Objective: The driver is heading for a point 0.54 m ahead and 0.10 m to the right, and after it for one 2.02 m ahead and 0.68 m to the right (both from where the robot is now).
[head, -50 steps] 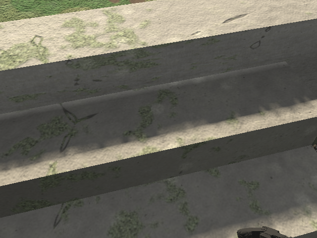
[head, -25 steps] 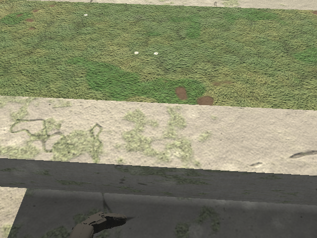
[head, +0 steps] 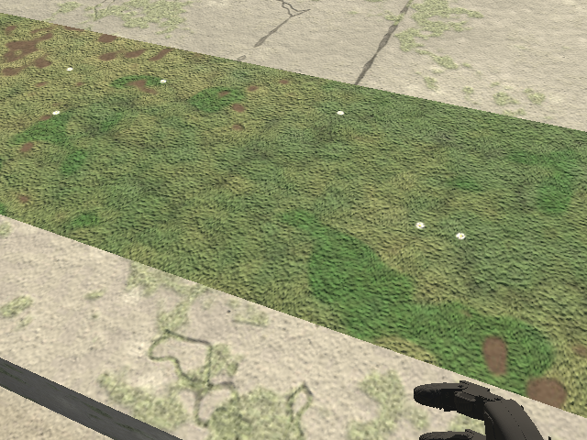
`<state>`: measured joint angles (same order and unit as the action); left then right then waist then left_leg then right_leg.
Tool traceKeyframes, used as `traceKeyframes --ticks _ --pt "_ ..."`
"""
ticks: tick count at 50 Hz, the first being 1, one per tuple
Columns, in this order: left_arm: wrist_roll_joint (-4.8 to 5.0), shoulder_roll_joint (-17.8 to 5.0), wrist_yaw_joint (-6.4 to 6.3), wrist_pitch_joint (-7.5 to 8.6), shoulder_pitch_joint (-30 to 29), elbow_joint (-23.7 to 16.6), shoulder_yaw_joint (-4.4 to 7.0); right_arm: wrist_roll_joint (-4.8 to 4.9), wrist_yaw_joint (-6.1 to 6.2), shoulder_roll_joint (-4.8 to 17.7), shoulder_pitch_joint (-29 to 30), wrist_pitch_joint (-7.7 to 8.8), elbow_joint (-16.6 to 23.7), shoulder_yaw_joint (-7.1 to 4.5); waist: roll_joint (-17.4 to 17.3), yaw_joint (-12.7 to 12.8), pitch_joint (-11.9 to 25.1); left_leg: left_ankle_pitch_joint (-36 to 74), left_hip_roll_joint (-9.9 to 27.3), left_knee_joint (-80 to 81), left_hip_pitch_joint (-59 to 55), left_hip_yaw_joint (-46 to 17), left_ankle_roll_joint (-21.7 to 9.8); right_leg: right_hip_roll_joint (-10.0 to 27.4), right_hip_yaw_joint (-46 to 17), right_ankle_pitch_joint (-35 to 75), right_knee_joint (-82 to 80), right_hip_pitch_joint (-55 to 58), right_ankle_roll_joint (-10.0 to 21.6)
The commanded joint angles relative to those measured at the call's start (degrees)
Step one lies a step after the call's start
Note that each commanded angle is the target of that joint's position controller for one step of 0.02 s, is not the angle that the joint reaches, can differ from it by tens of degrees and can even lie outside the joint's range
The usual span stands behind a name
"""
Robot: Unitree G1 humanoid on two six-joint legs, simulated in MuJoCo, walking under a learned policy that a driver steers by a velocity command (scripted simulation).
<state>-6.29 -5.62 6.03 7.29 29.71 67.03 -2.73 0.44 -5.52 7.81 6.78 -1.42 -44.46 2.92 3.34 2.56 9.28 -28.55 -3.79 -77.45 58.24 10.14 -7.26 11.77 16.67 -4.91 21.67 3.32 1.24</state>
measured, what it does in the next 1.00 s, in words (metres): climbs, turning right: right foot 0.18 m higher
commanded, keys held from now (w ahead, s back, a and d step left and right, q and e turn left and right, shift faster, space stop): w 0.12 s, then w+e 0.42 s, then e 0.46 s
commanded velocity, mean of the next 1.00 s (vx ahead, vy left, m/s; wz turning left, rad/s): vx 0.37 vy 0.00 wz -0.26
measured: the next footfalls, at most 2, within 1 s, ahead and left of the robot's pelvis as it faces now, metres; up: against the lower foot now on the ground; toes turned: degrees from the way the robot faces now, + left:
right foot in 0.44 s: +0.42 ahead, -0.13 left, +0.36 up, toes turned -4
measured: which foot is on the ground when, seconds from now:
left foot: down 0.00-0.50, up 0.52-1.00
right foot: down 0.00-0.00, up 0.02-0.42, down 0.44-1.00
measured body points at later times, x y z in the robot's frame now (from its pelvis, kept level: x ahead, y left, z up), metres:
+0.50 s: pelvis +0.29 -0.06 +0.18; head +0.28 -0.07 +0.63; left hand +0.52 +0.12 +0.11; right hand +0.27 -0.27 +0.02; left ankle +0.13 +0.07 -0.55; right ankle +0.38 -0.13 -0.41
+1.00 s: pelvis +0.50 -0.08 +0.32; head +0.50 -0.09 +0.77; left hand +0.63 +0.16 +0.20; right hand +0.68 -0.36 +0.27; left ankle +0.67 +0.00 -0.38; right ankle +0.38 -0.13 -0.41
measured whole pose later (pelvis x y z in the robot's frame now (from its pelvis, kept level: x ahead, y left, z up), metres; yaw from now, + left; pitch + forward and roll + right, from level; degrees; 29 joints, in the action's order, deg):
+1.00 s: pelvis +0.50 -0.08 +0.32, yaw -21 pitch +5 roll +0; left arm 0.0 -13.2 2.5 8.2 22.0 50.3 3.6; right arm -0.7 -0.5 11.1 4.4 6.5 -41.5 -1.7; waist -1.0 2.5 6.4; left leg 0.0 0.5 -39.3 37.5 -0.5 2.8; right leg -9.6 -14.4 -23.8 32.3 -11.0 5.0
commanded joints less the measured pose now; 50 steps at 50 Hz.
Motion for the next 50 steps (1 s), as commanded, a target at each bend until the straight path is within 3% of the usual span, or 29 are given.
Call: traceKeyframes --ticks 1,2,3,5,7,8,10,11,12,13,15,18,21,22,23,24,25,26,27,28,30,32,33,35,38,41,45,48,50 --pt "1.94 -11.4 3.42 -0.92 -3.1 -5.1 3.72 -2.60 2.04 17.5 -40.7 -0.22 -10.0 -6.06 -7.7 -16.2 13.7 8.9 12.4 50.0 -63.9 -54.6 -14.6 -11.8 -17.0 5.1 61.4 -46.0 3.6" --pt "4.31 -8.9 2.79 -1.34 -5.8 -6.1 4.07 -4.08 3.44 19.7 -40.3 1.77 -11.5 -8.39 -5.4 -14.8 4.8 4.7 14.5 53.1 -53.9 -58.2 -10.7 -13.3 -29.3 9.2 80.4 -54.3 3.8" --pt "2.85 -6.6 1.95 -0.66 -7.7 -6.0 3.90 -3.66 3.46 14.0 -37.8 3.41 -14.3 -7.01 -9.8 -11.9 0.5 3.5 13.4 51.3 -44.2 -53.8 -11.0 -13.5 -32.1 11.6 93.2 -57.4 5.1" --pt "2.77 -2.7 0.09 -0.82 -13.7 -9.3 2.36 -2.13 2.22 6.6 -27.3 4.35 -16.2 -4.96 -4.7 -4.2 -3.3 7.0 11.8 49.4 -37.2 -45.3 -10.8 -14.9 -32.2 8.5 102.2 -66.8 9.4" --pt "3.55 -2.6 -0.47 -2.78 -14.1 -10.6 1.82 -4.68 0.27 0.1 -18.4 4.26 -16.4 -2.75 0.4 2.0 -4.8 11.1 12.6 53.0 -30.1 -34.5 -8.2 -11.1 -29.1 7.6 104.0 -71.0 12.5" --pt "3.15 -2.6 -0.52 -3.81 -12.6 -10.3 1.74 -3.92 0.24 0.2 -14.8 4.95 -15.3 -2.65 -1.2 4.3 -6.4 12.1 11.5 55.1 -26.6 -27.8 -7.5 -10.1 -26.8 2.9 101.5 -70.5 12.6" --pt "4.22 -2.2 -0.22 -4.04 -15.5 -11.3 0.75 -5.35 1.23 0.5 -19.6 5.32 -17.7 -2.16 -6.8 3.1 -8.3 10.3 11.6 58.8 -27.0 -23.9 -7.7 -11.7 -23.6 -6.4 119.1 -78.2 13.8" --pt "6.43 4.5 -6.21 -4.31 -24.4 -21.5 0.17 -1.29 3.18 0.7 -27.8 8.52 -22.0 -2.55 -6.0 0.9 -11.2 8.9 14.5 60.7 -27.8 -22.9 -5.3 -13.7 -21.7 -9.3 119.6 -79.7 7.5" --pt "7.14 4.2 -8.37 -4.51 -29.2 -24.8 -0.53 -0.52 3.85 1.6 -28.5 9.93 -23.6 -1.75 -2.1 0.9 -15.1 6.5 14.3 62.9 -25.8 -21.7 -4.3 -12.5 -20.9 -11.6 115.1 -81.7 5.9" --pt "5.02 -3.0 -3.77 -5.07 -27.7 -20.7 -0.45 -9.52 2.38 0.5 -27.9 8.33 -20.2 -0.46 -2.4 0.8 -6.1 5.7 10.6 59.7 -31.4 -17.8 -2.7 -9.9 -22.2 1.2 105.3 -81.1 13.1" --pt "5.33 -7.1 -1.24 -5.50 -33.7 -25.3 0.63 -10.15 1.16 5.7 -29.2 7.12 -18.4 -1.16 -6.7 -1.1 -7.2 11.2 10.0 66.2 -27.5 -11.8 -3.0 -6.6 -17.7 6.1 90.1 -74.0 10.7" --pt "3.53 -7.2 -0.67 -7.26 -36.2 -25.2 0.82 -5.01 0.44 9.1 -29.5 7.40 -14.1 -0.71 -10.0 -0.1 -6.9 34.6 16.0 75.9 -23.9 -9.5 -7.3 -8.8 -7.4 -9.2 72.6 -51.7 7.1" --pt "3.31 -5.5 0.45 -7.93 -35.4 -27.5 0.23 -2.40 0.25 17.1 -36.3 9.26 -15.9 -3.62 -12.8 -0.4 -4.3 83.0 21.7 64.6 -57.4 -8.7 -8.9 -14.5 -2.9 -25.3 51.7 -58.3 5.8" --pt "3.93 -6.0 0.40 -6.90 -32.6 -26.7 0.71 -3.22 -0.01 17.3 -36.6 8.93 -15.7 -4.30 -14.2 -0.9 -1.7 91.7 21.8 59.3 -65.1 -6.9 -8.1 -16.1 -4.0 -26.4 47.8 -56.6 7.4" --pt "4.50 -8.9 -0.14 -5.85 -26.8 -24.7 1.69 -5.28 0.15 15.9 -39.4 8.57 -14.7 -4.56 -12.6 -2.3 5.3 101.6 18.4 51.6 -63.9 -3.6 -5.3 -17.2 -10.5 -8.9 50.5 -45.7 10.6" --pt "5.72 -9.8 -0.76 -5.17 -19.2 -21.4 1.89 -7.26 -0.04 13.7 -43.1 8.36 -15.6 -4.77 -7.7 -1.8 10.4 95.3 15.8 43.9 -48.1 -7.0 -3.4 -15.5 -23.1 -10.2 44.1 -27.0 14.0" --pt "5.36 -13.9 -1.66 -5.11 -9.6 -18.2 3.33 -7.24 -0.40 12.5 -39.3 7.45 -13.0 -4.73 0.1 3.3 11.7 75.1 10.0 32.8 -35.2 -8.6 -2.4 -13.8 -36.5 -22.9 30.3 -15.1 15.5" --pt "2.86 -18.2 -2.54 -5.18 1.1 -15.2 4.44 -6.49 -1.12 9.3 -26.8 6.38 -10.0 -5.04 12.7 8.9 6.0 25.4 -0.6 7.6 -13.3 -13.3 1.2 -7.2 -60.6 -31.7 9.8 -7.8 19.7" --pt "2.13 -17.9 -3.79 -3.69 4.6 -13.3 5.09 -4.79 -1.02 7.9 -25.4 6.28 -9.9 -4.90 11.8 8.8 5.1 27.6 -1.6 -15.1 -6.2 -25.5 0.5 -5.8 -69.3 -41.0 5.3 -10.7 15.0" --pt "2.40 -16.0 -4.35 -2.70 0.5 -12.2 5.03 -3.74 0.18 6.8 -22.7 7.25 -8.7 -4.37 7.2 5.8 -3.2 30.1 -1.3 -24.6 -0.7 -28.1 0.2 -5.9 -66.6 -39.6 6.6 -18.6 12.9" --pt "3.32 -10.9 -3.84 -2.00 -10.6 -11.1 3.95 -2.93 2.48 5.0 -17.8 7.84 -4.5 -2.89 -5.0 -2.3 -2.3 26.7 -0.7 -28.5 1.5 -27.0 0.9 -5.0 -56.2 -7.1 11.2 -23.9 11.0" --pt "3.87 -6.4 -4.11 -1.46 -20.5 -12.0 2.54 -3.18 4.16 6.5 -16.8 7.08 -2.7 -2.55 -4.9 -7.7 0.5 20.1 1.8 -29.4 1.0 -24.5 1.0 -6.3 -47.3 11.7 10.9 -27.8 8.5" --pt "4.42 -7.4 -3.94 -0.66 -21.3 -11.6 2.66 -3.39 4.85 9.1 -15.4 6.83 -1.6 -3.26 -5.1 -9.0 0.1 15.7 2.6 -24.9 2.0 -21.6 2.8 -7.2 -41.6 18.8 10.7 -27.9 8.4" --pt "3.18 -11.6 -3.60 0.39 -23.7 -14.9 4.34 -2.45 5.38 12.3 -11.0 7.73 0.0 -4.62 -6.3 -8.5 -0.4 14.3 5.6 -11.4 -6.0 -15.5 6.3 -10.0 -32.1 20.7 6.6 -33.3 6.6" --pt "2.33 -12.1 -5.78 2.69 -7.1 -12.2 4.71 -2.14 5.26 8.8 -8.8 9.40 1.4 -4.50 -1.4 -4.0 -0.5 15.3 5.9 -8.3 -4.4 -11.1 9.5 -9.6 -32.5 36.5 5.9 -23.7 4.6" --pt "3.77 -11.7 -5.81 1.82 -2.1 -13.5 5.52 -2.75 4.08 6.5 -3.0 8.99 4.1 -4.36 -0.9 -1.0 -2.0 24.4 6.0 6.2 -3.2 -10.3 9.8 -10.3 -31.9 32.1 6.7 -16.2 4.9" --pt "6.89 -13.5 -4.29 1.83 -8.3 -18.8 6.71 -3.34 4.03 7.1 1.1 7.32 6.5 -5.57 1.7 -3.8 -4.9 30.0 5.6 24.6 -16.7 -10.0 10.4 -8.8 -37.4 28.8 3.3 -23.3 6.1" --pt "6.61 -16.3 -3.62 1.87 -10.0 -20.4 8.47 -1.36 5.08 9.7 -0.6 7.72 6.1 -6.83 1.9 -4.5 -4.8 27.5 2.9 38.0 -26.2 -8.8 10.6 -8.7 -39.9 36.2 7.1 -19.2 3.6" --pt "6.41 -17.7 -2.79 1.48 -14.0 -22.2 9.14 1.20 6.82 12.0 -11.5 9.30 2.4 -8.41 -0.6 -8.3 -2.1 32.7 1.6 48.1 -42.3 -7.1 9.1 -11.7 -40.1 43.2 15.0 -20.9 0.7"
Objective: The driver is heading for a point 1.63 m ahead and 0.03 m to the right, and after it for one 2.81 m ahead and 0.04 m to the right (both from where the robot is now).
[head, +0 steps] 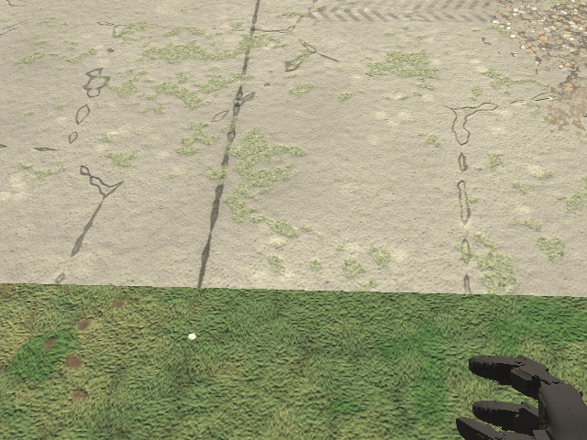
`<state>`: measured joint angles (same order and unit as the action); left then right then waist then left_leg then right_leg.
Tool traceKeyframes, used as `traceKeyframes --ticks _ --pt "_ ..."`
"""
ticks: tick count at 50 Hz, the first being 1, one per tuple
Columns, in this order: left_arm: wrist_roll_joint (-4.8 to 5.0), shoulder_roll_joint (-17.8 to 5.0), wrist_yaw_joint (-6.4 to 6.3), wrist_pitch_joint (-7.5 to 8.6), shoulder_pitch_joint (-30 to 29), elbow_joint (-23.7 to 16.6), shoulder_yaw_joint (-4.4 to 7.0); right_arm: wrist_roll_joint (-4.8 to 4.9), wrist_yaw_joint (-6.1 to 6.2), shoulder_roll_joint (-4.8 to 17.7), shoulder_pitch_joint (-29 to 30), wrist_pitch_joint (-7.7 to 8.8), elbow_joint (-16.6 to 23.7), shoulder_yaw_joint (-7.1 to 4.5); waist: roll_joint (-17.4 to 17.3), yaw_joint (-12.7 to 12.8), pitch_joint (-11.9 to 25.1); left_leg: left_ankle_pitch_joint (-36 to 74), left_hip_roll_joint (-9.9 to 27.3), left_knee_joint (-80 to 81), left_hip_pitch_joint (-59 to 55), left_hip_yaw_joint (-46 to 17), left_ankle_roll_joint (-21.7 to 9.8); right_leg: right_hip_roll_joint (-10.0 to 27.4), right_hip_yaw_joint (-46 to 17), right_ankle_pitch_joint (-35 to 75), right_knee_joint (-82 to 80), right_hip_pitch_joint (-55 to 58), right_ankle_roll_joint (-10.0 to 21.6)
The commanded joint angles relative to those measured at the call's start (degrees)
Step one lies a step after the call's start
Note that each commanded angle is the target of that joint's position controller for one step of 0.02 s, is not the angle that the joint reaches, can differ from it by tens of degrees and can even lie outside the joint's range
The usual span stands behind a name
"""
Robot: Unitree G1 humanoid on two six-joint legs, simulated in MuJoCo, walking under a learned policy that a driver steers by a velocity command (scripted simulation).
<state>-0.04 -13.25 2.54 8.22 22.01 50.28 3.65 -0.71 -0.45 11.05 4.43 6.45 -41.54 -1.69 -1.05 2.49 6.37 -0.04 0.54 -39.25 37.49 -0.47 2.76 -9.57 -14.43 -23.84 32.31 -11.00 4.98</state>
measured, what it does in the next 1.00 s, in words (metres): steps on the spot: left foot, then right foot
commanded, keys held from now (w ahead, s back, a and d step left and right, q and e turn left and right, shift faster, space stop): e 0.24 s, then no key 0.76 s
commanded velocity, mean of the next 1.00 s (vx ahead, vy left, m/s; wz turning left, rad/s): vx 0.02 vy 0.00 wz -0.27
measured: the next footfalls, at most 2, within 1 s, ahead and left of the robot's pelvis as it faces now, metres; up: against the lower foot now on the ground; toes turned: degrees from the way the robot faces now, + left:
left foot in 0.02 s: +0.16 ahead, +0.12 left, +0.00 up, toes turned +0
right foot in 0.42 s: +0.06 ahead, -0.13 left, +0.00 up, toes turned -14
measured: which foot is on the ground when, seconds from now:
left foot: up 0.00-0.00, down 0.02-0.42, up 0.44-0.68, down 0.70-1.00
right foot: down 0.00-0.02, up 0.04-0.40, down 0.42-1.00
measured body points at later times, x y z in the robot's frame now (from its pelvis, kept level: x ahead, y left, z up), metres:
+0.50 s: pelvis +0.01 -0.01 +0.00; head +0.02 -0.03 +0.45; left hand +0.21 +0.20 -0.09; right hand +0.06 -0.30 -0.12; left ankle +0.10 +0.12 -0.69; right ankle +0.02 -0.12 -0.73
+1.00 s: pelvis +0.01 +0.01 +0.00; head +0.01 +0.01 +0.45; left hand +0.18 +0.21 -0.12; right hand +0.06 -0.24 -0.12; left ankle +0.04 +0.13 -0.73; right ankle +0.02 -0.12 -0.73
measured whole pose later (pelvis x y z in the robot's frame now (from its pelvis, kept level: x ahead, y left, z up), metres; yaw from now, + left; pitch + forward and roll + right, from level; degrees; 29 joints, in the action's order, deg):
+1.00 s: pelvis +0.01 +0.01 +0.00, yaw -14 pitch -1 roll +1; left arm -0.4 -11.0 -1.3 0.0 11.3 46.0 2.4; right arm -0.6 2.1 9.6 -12.1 0.9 -47.1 -0.9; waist 0.4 0.3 -0.8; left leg -17.1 1.1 -32.6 14.1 1.0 0.8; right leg 0.8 -0.1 -13.4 33.0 -18.3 -0.1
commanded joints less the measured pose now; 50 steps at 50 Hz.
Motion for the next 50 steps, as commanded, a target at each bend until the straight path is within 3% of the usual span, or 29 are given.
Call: traceKeyframes --ticks 1,2,3,4,5,6,8,9,10,13,16,18,20,21,22,23,24,26,28,30,33,35,36,37,38,39,40,44,50 --pt "0.57 -6.5 1.76 0.47 -6.0 -6.7 1.66 2.83 2.87 8.8 -18.6 2.58 -2.8 -3.73 -1.3 -9.8 10.7 18.2 3.6 10.6 -38.5 -0.6 -7.4 5.6 -7.6 54.7 15.1 -9.8 -5.3" --pt "0.33 2.6 1.65 0.46 3.1 -7.1 -0.70 0.92 3.54 12.0 -21.7 2.83 -2.3 -3.60 -15.7 -3.7 23.2 54.7 19.2 5.7 -58.6 -14.7 -23.2 -2.3 -0.6 4.8 31.8 -21.0 -9.3" --pt "-0.61 -0.2 0.65 -0.58 9.3 -6.3 0.39 -2.44 2.73 12.4 -15.3 1.45 1.1 -4.20 -16.6 -1.8 24.9 42.1 32.0 16.1 -56.6 -35.5 -33.7 -2.5 3.0 -21.3 45.2 -31.3 -10.8" --pt "-1.01 -6.6 -0.29 -2.53 2.0 -6.7 2.07 -2.44 3.17 11.6 -11.8 1.68 1.1 -5.20 -6.1 -3.4 9.4 23.4 28.3 19.0 -41.7 -32.2 -27.5 3.1 4.9 -15.7 55.4 -35.5 -11.0" --pt "-1.79 -6.7 -1.38 -4.12 -0.2 -6.2 1.92 0.32 3.24 8.5 -6.8 1.49 1.5 -4.40 -4.4 -1.7 5.8 7.0 23.7 22.3 -30.5 -22.8 -20.7 7.6 6.3 -9.0 55.8 -33.1 -10.6" --pt "1.41 -8.3 -2.82 -7.33 -8.3 -10.7 1.87 1.54 4.28 4.5 -6.3 -0.95 3.1 -2.20 4.7 -1.9 -0.4 3.8 19.6 21.4 -24.3 -17.1 -16.3 9.8 9.4 -3.9 50.8 -31.7 -9.0" --pt "1.70 -5.3 -3.79 -9.75 -7.0 -13.1 0.96 0.00 5.00 6.1 -5.7 -2.59 2.6 -2.13 -1.6 0.2 -2.7 -0.7 15.9 24.3 -15.3 -8.1 -14.0 10.9 9.9 0.4 49.1 -27.4 -8.3" --pt "1.75 -4.2 -3.89 -9.76 -6.1 -14.0 0.65 -0.77 4.97 7.4 -6.1 -2.86 2.6 -2.53 -5.3 0.3 -2.1 -0.7 15.1 25.3 -14.6 -4.7 -14.6 11.5 10.9 2.4 46.4 -26.6 -8.5" --pt "1.73 -4.2 -4.00 -9.64 -6.6 -15.2 0.44 -1.18 5.04 8.4 -7.1 -3.07 2.5 -2.79 -6.4 0.2 -1.4 -0.5 14.8 25.5 -15.8 -2.7 -15.2 12.4 11.5 3.9 42.5 -26.6 -8.6" --pt "0.86 -3.5 -3.56 -9.47 -9.1 -16.6 -0.63 -0.44 5.13 11.2 -7.8 -3.85 2.9 -3.71 -6.6 -0.9 2.0 -2.4 14.9 24.5 -16.8 1.1 -15.8 14.2 13.4 5.3 27.2 -19.3 -8.1" --pt "0.67 -5.1 -2.78 -9.72 -9.6 -16.2 -0.32 0.85 4.25 12.8 -11.0 -4.55 2.0 -4.40 -7.6 -2.7 3.0 -10.0 16.5 24.1 -18.6 0.1 -16.2 12.6 16.3 6.0 16.5 -12.7 -6.7" --pt "0.42 -5.2 -2.46 -9.90 -8.2 -15.6 -0.06 1.42 3.77 12.2 -11.8 -5.21 1.4 -4.27 -7.3 -2.0 1.9 -14.8 16.7 21.9 -18.3 0.2 -14.8 11.5 18.1 9.1 7.2 -7.6 -4.7" --pt "-0.43 -6.2 -2.26 -10.07 -5.0 -14.4 0.63 1.58 3.31 9.0 -14.7 -5.72 -0.3 -3.33 -5.3 -1.1 0.4 -19.9 13.8 16.8 -15.2 2.4 -10.7 9.7 17.8 9.4 -2.1 -0.3 -1.6" --pt "-1.19 -9.5 -2.52 -9.98 -4.2 -15.0 1.34 1.03 2.98 5.9 -16.2 -5.78 -0.6 -2.59 4.3 -2.1 -1.1 -23.9 8.9 5.1 -9.3 7.4 -5.8 18.0 5.0 14.2 -9.1 3.2 1.5" --pt "-1.62 -13.9 -3.15 -10.31 -6.8 -16.7 2.04 0.42 3.22 3.7 -14.4 -5.32 1.7 -1.80 18.7 -2.2 -3.0 -31.6 0.7 -4.1 0.6 9.7 -1.7 29.6 -9.2 13.5 -15.4 1.3 9.5" --pt "-2.34 -11.7 -3.27 -9.27 -6.6 -17.2 1.76 -0.12 3.70 8.1 -9.6 -5.69 2.7 -3.06 14.0 1.2 -3.3 -32.6 2.7 -15.4 -1.3 2.5 -1.2 31.0 -11.3 8.1 -17.7 -5.1 12.5" --pt "-2.62 -9.9 -3.47 -8.30 -10.1 -17.5 1.02 0.66 3.57 8.2 -9.6 -6.23 2.5 -3.47 13.2 -0.9 -3.9 -30.3 3.0 -20.7 -0.8 0.1 -1.3 28.8 -8.1 7.5 -17.5 -6.6 10.8" --pt "-1.21 -6.4 -3.72 -7.20 -16.0 -18.1 0.00 0.01 3.62 7.6 -13.6 -7.09 0.2 -3.72 10.4 -3.5 -2.9 -24.8 3.7 -23.6 -2.9 -1.4 -0.5 24.2 -1.5 7.5 -15.6 -7.5 5.8" --pt "-1.13 -3.9 -3.88 -6.68 -17.2 -17.5 -0.95 -0.14 3.57 6.4 -15.3 -6.99 -0.6 -3.51 8.3 -4.7 -1.7 -20.8 3.5 -23.3 -8.4 -0.9 0.1 21.7 3.0 14.6 -13.7 -9.3 4.7" --pt "-1.01 -3.0 -4.01 -6.68 -16.7 -16.7 -1.18 0.26 3.50 4.1 -14.0 -6.48 0.3 -2.27 8.9 -3.8 -1.4 -20.2 3.5 -14.1 -12.2 -0.2 0.0 20.3 5.3 18.7 -11.7 -7.8 4.9" --pt "-0.51 -3.7 -3.96 -7.24 -13.4 -14.7 -0.88 0.78 3.08 3.4 -14.2 -6.26 0.6 -1.35 10.0 -2.1 -1.1 -22.7 2.2 0.8 -17.4 1.6 -0.2 21.3 3.1 22.1 -8.4 -3.3 7.0" --pt "0.84 -2.6 -3.87 -7.13 -11.7 -12.9 -1.25 -0.02 2.43 4.0 -17.0 -6.20 -0.7 -1.07 8.0 -3.2 -2.1 -8.6 2.3 14.1 -25.5 0.4 -1.8 19.3 3.2 17.7 -6.8 -6.1 4.4" --pt "0.71 -1.9 -3.84 -6.59 -10.6 -12.2 -1.46 -1.10 2.40 7.1 -17.2 -6.13 -0.1 -1.36 3.8 -2.0 -2.7 1.7 6.0 14.5 -28.6 -4.6 -3.3 16.5 5.0 13.4 -4.2 -9.5 1.5" --pt "0.12 -1.7 -3.39 -6.10 -8.0 -12.3 -1.19 -0.20 2.33 10.7 -15.8 -6.26 -0.1 -2.29 -5.7 1.3 -3.1 -0.4 7.1 12.0 -28.0 -4.0 -6.2 12.0 10.3 9.9 -4.3 -11.5 -1.2" --pt "-0.81 -2.9 -3.68 -6.32 -11.2 -11.9 -0.95 0.53 1.70 6.9 -15.0 -5.96 -0.1 -1.66 -7.2 -1.3 -3.3 -12.4 6.5 15.1 -20.8 -5.4 -7.8 10.4 13.1 9.3 -2.7 -6.0 -3.7" --pt "-0.56 -3.9 -3.96 -6.69 -14.2 -12.1 -0.45 0.04 1.57 4.9 -13.7 -5.68 0.1 -0.97 -6.2 -1.7 -5.2 -17.8 5.8 16.8 -17.9 -5.2 -7.2 10.7 13.1 9.8 -2.0 -4.4 -4.2" --pt "-0.43 -3.0 -4.24 -7.11 -15.3 -12.1 -0.56 -0.42 1.78 5.0 -12.8 -5.49 0.1 -0.90 -5.8 -1.7 -5.8 -19.0 5.3 17.2 -16.6 -4.6 -6.5 10.9 13.0 10.3 -1.7 -3.6 -4.0" --pt "-0.35 -1.9 -4.00 -7.48 -14.0 -10.3 -0.51 0.05 2.65 4.7 -14.9 -4.85 -1.3 -0.68 -2.1 -2.3 -6.8 -19.7 3.9 16.1 -17.6 -2.7 -5.5 11.5 11.9 9.9 -3.7 -4.0 -2.8" --pt "-0.30 -1.9 -4.00 -7.35 -13.0 -7.2 -0.34 0.14 2.81 4.1 -15.9 -4.79 -2.7 -0.48 1.4 -2.6 -6.8 -18.7 2.8 15.1 -18.9 -1.6 -5.6 11.9 11.5 8.4 -5.3 -4.4 -2.8"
